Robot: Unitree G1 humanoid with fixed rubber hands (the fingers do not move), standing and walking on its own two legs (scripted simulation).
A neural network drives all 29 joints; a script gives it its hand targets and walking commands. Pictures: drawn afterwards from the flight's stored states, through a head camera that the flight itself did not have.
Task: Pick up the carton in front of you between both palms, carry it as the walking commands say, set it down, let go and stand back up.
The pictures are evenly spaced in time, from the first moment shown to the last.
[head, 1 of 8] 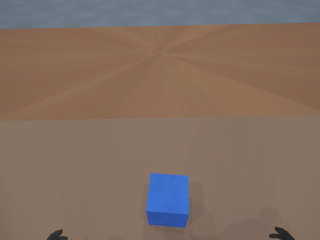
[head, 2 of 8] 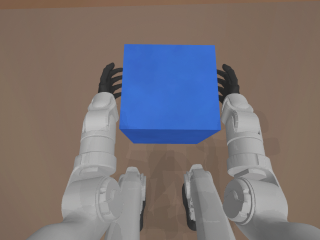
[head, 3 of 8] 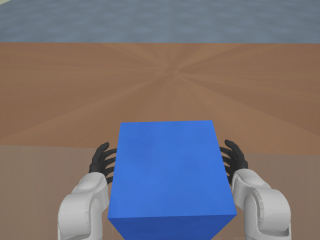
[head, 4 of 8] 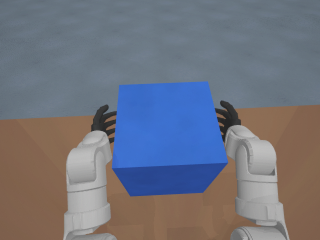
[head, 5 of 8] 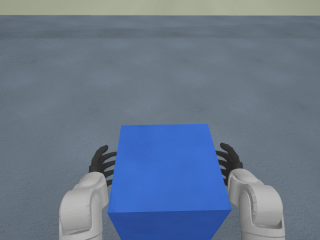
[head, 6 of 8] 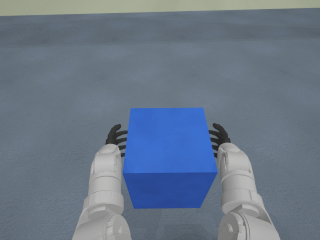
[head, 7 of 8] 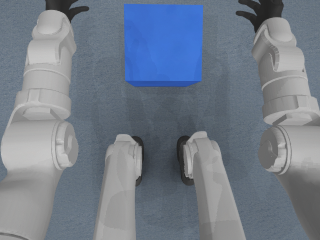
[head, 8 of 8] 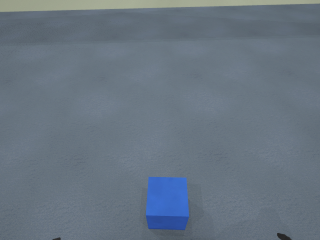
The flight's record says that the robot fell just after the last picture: no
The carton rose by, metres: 0.69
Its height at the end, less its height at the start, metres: -0.41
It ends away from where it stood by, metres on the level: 5.59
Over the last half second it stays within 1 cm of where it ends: yes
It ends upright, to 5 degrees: yes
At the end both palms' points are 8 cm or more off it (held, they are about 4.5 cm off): yes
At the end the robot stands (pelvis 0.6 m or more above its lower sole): yes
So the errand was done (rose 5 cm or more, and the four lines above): yes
